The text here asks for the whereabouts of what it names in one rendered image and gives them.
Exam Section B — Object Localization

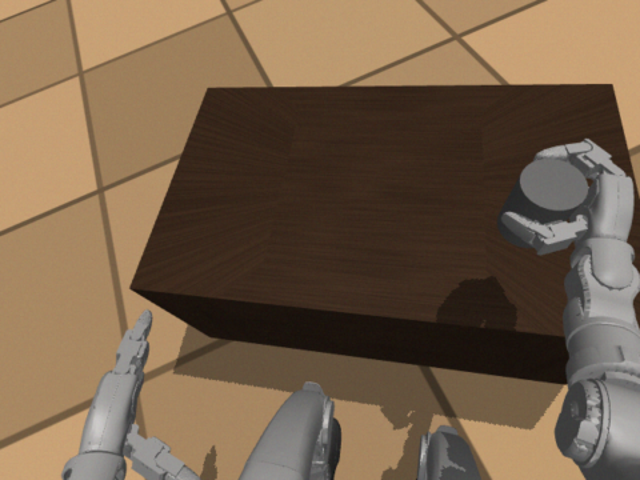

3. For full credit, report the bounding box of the left robot hand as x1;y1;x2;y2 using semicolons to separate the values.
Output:
78;310;201;480

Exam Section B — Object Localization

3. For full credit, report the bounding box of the left robot arm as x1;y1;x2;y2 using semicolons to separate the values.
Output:
61;451;127;480

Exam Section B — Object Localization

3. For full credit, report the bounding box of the right robot hand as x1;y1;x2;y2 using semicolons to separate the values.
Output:
501;139;634;255

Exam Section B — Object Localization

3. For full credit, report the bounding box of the right robot arm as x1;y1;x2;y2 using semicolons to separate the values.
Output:
555;237;640;480

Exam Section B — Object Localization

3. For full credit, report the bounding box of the can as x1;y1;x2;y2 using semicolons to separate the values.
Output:
497;159;588;248

